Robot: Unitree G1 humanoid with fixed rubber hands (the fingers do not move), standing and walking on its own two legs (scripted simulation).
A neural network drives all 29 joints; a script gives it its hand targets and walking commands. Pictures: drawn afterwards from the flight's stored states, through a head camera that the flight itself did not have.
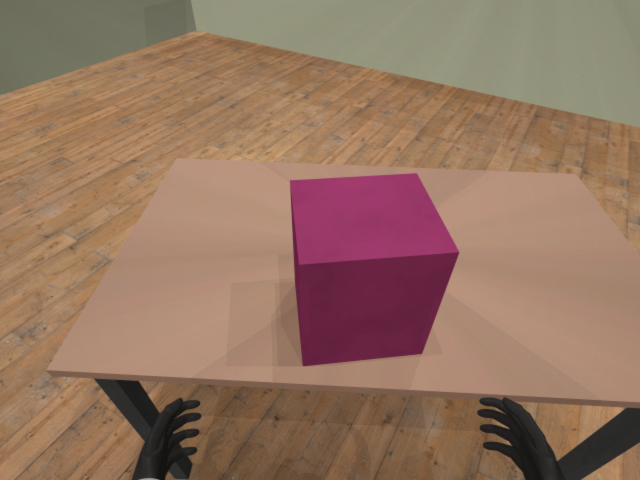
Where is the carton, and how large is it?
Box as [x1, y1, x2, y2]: [290, 173, 458, 365]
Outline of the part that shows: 416,173 290,180 295,287 303,365 416,354 422,352 457,257 458,250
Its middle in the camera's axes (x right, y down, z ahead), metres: +0.06 +0.05 +0.62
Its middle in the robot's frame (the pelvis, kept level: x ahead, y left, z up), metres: +0.44 +0.00 +0.02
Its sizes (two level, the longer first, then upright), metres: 0.202 0.179 0.243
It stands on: a table, 0.68 m high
